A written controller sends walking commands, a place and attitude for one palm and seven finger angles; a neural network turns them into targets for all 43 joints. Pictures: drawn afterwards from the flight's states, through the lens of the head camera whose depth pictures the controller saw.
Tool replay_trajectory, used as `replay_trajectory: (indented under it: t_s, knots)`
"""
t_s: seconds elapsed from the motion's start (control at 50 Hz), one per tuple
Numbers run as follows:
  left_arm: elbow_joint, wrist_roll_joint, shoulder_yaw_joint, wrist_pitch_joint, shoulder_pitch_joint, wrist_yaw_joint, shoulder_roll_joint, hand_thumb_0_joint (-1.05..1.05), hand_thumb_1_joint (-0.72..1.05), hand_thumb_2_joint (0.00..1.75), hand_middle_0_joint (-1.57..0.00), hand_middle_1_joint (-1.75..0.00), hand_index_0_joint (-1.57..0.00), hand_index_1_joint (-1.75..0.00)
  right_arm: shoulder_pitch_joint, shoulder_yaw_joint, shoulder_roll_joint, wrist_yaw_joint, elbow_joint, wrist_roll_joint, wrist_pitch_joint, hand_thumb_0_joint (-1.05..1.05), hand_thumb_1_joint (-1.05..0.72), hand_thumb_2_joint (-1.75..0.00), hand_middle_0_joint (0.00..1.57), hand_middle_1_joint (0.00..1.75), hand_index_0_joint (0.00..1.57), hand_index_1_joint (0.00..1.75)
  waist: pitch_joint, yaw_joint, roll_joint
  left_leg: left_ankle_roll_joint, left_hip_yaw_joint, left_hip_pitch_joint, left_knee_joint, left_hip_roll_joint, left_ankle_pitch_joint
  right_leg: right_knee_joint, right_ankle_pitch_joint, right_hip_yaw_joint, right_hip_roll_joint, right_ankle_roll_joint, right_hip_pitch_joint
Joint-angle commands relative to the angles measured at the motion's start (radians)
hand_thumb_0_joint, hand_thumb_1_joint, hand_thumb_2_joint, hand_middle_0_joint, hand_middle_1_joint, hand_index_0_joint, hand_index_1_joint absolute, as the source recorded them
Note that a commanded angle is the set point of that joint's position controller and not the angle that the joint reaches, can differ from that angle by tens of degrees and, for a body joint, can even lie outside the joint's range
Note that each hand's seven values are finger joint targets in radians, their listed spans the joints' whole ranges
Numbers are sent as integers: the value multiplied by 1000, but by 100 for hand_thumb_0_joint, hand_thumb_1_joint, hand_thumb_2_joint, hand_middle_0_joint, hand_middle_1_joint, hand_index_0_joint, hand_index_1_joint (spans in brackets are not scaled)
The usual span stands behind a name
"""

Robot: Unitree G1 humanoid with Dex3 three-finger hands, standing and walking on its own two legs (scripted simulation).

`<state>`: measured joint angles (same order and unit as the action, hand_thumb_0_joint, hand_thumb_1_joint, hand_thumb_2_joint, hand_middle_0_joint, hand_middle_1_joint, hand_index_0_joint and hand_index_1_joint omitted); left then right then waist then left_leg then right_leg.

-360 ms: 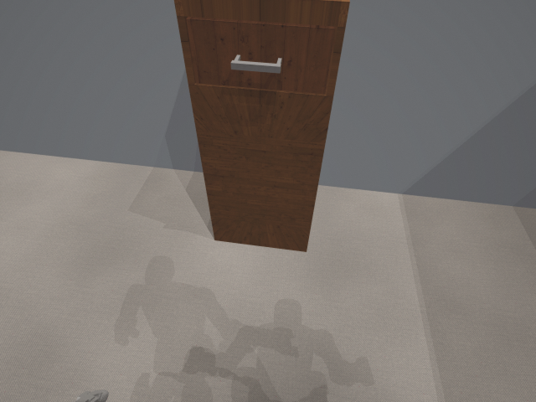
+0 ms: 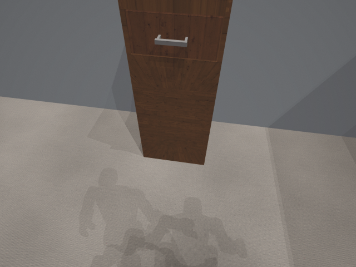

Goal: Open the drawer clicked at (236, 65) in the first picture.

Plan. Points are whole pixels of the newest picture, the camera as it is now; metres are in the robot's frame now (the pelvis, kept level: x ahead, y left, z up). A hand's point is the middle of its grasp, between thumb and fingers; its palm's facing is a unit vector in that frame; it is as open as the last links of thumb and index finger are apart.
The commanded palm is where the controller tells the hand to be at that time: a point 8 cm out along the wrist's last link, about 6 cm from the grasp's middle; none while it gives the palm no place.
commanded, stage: stand and wait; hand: left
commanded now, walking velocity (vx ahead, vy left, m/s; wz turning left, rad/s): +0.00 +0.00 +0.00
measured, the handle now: (171, 40) +0.92 +0.09 +0.10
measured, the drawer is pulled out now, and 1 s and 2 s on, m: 0.00 0.00 0.00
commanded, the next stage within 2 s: look at it before walking up in 0.46 s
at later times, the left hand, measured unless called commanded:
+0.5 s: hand out of the picture +0.07 +0.24 -0.15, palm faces -0.02 -0.94 -0.33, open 7.4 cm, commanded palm none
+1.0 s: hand out of the picture +0.08 +0.24 -0.15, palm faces -0.02 -0.94 -0.33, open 7.4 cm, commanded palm none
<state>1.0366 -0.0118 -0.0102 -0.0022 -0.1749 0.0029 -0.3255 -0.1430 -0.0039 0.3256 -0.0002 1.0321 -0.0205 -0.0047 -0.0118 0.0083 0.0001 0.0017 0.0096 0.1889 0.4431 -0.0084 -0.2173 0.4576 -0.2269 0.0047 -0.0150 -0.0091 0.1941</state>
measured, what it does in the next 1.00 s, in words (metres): stands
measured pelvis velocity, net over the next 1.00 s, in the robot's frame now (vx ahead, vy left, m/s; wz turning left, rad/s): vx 0.01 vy -0.01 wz -0.01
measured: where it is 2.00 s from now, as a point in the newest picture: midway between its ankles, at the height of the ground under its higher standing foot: outside the picture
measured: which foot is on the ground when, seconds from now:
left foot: down 0.00-1.00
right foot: down 0.00-1.00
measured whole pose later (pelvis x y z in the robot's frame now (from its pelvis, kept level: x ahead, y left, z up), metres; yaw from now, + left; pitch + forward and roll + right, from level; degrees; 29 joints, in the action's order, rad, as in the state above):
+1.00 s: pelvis +0.01 -0.01 +0.00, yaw +0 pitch -2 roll +0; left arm 1.09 -0.01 0.00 0.01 -0.16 0.00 -0.33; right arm -0.14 0.00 0.33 0.00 1.11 -0.01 -0.01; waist -0.02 0.00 0.00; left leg -0.01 0.01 0.15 0.38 0.01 -0.19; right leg 0.39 -0.20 0.01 0.00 0.00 0.16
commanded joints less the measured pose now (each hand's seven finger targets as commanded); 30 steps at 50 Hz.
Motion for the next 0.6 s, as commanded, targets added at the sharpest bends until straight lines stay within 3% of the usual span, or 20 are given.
replay_trajectory:
  t_s: [0.0,0.34,0.58]
  knots:
    - [-63,0,46,27,59,-12,-206,0,90,90,-20,-30,-20,-30,52,46,200,10,-50,6,-29,0,-90,-90,20,30,20,30,28,-11,5,33,95,0,-98,105,43,-114,3,108,-100,42,10]
    - [-17,1,45,28,54,-14,-212,0,90,90,-20,-30,-20,-30,35,42,205,11,8,9,-26,0,-90,-90,20,30,20,30,3,-9,-4,24,98,4,-122,110,30,-146,-22,117,-104,42,3]
    - [-18,0,46,28,66,-14,-209,0,90,90,-20,-30,-20,-30,39,41,207,11,13,9,-29,0,-90,-90,20,30,20,30,15,-10,2,23,100,-14,-134,116,65,-142,31,111,-100,40,-12]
